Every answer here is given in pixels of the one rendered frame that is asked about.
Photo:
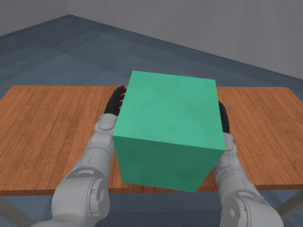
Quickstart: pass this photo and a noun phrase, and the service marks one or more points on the carton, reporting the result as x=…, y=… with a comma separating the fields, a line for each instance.
x=169, y=132

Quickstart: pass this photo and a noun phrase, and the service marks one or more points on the left robot hand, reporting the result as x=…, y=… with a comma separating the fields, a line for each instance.
x=114, y=102

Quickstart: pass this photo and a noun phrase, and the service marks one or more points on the robot left upper arm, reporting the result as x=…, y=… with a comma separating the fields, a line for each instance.
x=79, y=202

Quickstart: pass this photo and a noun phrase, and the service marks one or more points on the robot right upper arm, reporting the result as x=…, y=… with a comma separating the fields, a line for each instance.
x=241, y=212

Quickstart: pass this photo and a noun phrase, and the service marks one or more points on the robot left forearm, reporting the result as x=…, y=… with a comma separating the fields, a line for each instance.
x=98, y=154

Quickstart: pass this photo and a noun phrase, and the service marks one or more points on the table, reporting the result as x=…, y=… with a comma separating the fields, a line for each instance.
x=44, y=130

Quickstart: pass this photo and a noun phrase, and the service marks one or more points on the robot right forearm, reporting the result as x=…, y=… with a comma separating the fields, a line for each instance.
x=231, y=177

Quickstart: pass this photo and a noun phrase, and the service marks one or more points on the right robot hand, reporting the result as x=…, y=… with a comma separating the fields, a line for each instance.
x=224, y=118

